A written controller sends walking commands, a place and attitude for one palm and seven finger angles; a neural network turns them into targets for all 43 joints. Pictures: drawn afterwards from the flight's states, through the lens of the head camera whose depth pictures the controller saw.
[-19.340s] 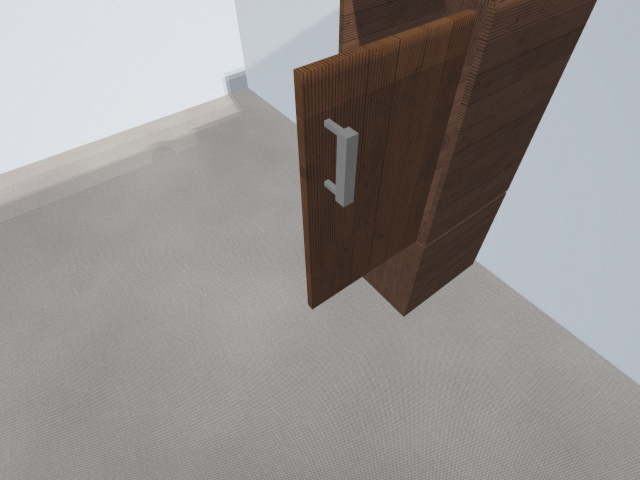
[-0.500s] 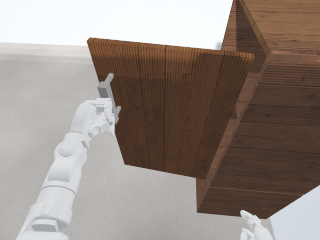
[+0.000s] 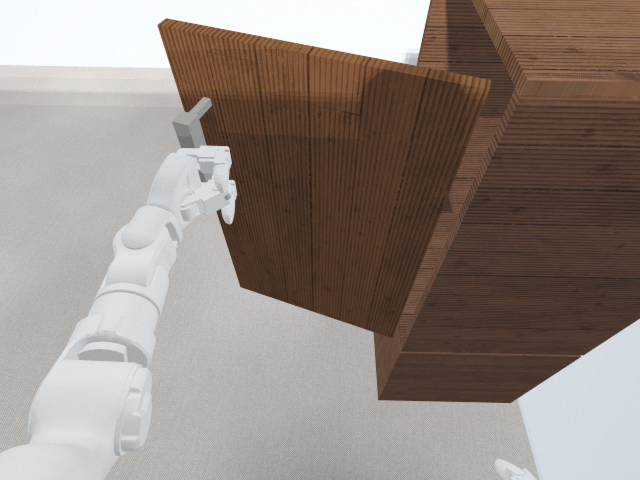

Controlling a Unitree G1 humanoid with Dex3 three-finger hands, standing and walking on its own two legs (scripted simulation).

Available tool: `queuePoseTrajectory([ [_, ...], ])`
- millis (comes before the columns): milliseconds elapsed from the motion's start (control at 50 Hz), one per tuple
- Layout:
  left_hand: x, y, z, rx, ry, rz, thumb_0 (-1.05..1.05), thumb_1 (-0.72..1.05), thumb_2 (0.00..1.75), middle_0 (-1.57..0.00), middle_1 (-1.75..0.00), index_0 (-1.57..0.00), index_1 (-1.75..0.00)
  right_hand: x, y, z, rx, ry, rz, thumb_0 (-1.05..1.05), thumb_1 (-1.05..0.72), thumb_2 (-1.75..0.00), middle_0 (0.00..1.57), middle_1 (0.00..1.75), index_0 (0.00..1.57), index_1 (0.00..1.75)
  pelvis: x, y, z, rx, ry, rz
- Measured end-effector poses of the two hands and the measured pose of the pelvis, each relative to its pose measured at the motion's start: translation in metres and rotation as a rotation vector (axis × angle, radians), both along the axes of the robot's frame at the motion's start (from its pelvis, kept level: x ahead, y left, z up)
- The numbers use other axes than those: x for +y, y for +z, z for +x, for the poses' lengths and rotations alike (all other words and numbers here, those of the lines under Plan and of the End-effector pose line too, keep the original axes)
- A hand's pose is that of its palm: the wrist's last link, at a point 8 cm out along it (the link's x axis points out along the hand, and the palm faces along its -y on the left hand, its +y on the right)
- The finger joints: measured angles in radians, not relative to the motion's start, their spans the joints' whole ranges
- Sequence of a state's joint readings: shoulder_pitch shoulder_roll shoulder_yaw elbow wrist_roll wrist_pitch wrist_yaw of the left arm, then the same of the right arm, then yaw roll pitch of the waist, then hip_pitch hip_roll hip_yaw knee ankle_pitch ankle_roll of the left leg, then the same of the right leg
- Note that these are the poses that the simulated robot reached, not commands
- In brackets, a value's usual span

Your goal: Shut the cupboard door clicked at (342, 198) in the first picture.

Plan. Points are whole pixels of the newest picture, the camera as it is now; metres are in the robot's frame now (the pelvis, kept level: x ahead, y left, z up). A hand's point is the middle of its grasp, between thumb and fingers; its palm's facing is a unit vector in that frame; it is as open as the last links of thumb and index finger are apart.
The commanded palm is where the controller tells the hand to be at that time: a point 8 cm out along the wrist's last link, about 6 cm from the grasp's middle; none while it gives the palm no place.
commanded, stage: push the door shut along its arc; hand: left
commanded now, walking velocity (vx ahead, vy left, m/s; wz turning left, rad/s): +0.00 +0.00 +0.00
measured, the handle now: (206, 151) +0.52 +0.15 +0.12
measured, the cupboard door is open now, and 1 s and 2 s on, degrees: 71 55 54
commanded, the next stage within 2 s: pull the fist back off the door in 0.80 s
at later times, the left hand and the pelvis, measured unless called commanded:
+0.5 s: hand (260, 170) +0.48 +0.07 +0.12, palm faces -0.40 -0.91 -0.03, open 3.2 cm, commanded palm +0.49 +0.12 +0.12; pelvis +0.00 -0.01 -0.01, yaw -1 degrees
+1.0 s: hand (286, 140) +0.53 +0.04 +0.12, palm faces -0.25 -0.96 +0.12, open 3.0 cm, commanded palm +0.51 +0.07 +0.12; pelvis +0.01 -0.01 -0.02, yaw -1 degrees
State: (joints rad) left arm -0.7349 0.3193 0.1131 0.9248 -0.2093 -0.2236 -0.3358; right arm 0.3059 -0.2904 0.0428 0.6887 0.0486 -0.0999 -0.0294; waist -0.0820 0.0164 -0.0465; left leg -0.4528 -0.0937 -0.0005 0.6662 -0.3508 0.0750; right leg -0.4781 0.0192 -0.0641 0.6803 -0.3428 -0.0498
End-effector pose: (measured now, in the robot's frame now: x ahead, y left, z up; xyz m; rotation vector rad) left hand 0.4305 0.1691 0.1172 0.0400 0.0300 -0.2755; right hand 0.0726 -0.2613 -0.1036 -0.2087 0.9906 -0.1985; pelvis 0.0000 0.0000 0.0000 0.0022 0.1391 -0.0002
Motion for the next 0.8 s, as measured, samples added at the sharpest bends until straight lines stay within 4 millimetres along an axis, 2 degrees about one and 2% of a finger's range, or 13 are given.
queuePoseTrajectory([
  [240, -0.013, 0.001, 0.029, 0.008, -0.073, 0.010, 0.02, 0.91, 0.91, -1.30, -1.50, -1.30, -1.50, -0.009, -0.004, -0.033, 0.087, -0.065, -0.014, 0.01, -0.91, -0.90, 0.20, 0.30, 0.20, 0.29, -0.004, -0.003, 0.004, 0.041, -0.017, -0.001],
  [580, -0.050, 0.007, 0.061, 0.025, -0.164, 0.002, 0.02, 0.90, 0.90, -1.30, -1.50, -1.30, -1.50, -0.015, -0.006, -0.046, 0.122, -0.098, -0.035, 0.01, -0.91, -0.90, 0.20, 0.30, 0.20, 0.29, -0.007, -0.008, 0.005, 0.088, -0.024, 0.000],
  [800, -0.062, 0.006, 0.081, 0.041, -0.199, 0.008, 0.00, 0.89, 0.93, -1.30, -1.50, -1.30, -1.50, -0.018, -0.012, -0.072, 0.218, -0.122, -0.047, 0.01, -0.91, -0.90, 0.20, 0.30, 0.20, 0.29, -0.009, -0.013, 0.006, 0.133, -0.021, -0.002],
])
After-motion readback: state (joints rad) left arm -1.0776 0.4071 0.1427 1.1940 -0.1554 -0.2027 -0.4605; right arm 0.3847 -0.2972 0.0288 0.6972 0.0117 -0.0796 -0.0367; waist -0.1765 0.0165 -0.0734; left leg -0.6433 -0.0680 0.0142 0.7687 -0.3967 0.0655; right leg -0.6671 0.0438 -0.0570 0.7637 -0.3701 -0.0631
